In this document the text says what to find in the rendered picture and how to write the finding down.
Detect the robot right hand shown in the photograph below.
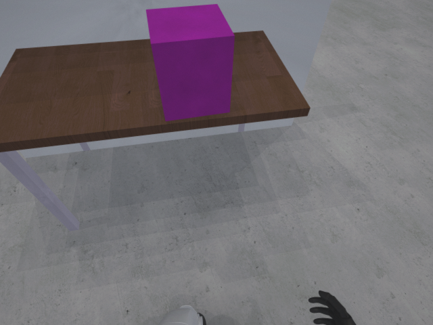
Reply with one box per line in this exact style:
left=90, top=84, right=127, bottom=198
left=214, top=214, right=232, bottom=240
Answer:
left=309, top=290, right=356, bottom=325

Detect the carton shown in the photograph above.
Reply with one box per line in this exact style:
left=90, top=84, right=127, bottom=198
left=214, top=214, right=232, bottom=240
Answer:
left=146, top=4, right=235, bottom=121

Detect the table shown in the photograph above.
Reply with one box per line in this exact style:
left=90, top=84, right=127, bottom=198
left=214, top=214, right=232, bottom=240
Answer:
left=0, top=30, right=310, bottom=231

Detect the left robot shin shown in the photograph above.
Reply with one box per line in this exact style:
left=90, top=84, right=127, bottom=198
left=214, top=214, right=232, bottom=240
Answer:
left=180, top=305, right=197, bottom=313

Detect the robot left thigh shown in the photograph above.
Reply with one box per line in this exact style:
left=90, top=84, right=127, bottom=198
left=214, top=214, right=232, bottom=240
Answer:
left=158, top=308, right=203, bottom=325

